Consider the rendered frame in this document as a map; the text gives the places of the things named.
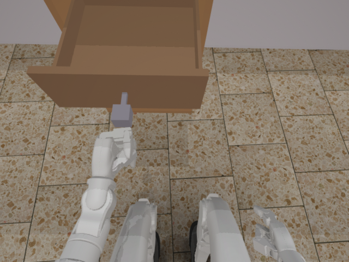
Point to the robot left forearm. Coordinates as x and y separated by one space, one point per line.
88 237

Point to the left robot thigh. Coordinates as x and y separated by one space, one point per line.
132 242

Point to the robot right hand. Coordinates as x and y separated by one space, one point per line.
270 242

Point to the robot thigh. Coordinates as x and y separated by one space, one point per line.
132 242
226 242

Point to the handle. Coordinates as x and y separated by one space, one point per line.
122 114

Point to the robot right forearm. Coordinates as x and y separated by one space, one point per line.
290 256

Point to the drawer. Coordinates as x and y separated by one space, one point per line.
150 49

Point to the right robot thigh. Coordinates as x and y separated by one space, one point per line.
226 242

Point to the robot left hand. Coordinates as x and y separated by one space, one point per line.
109 145

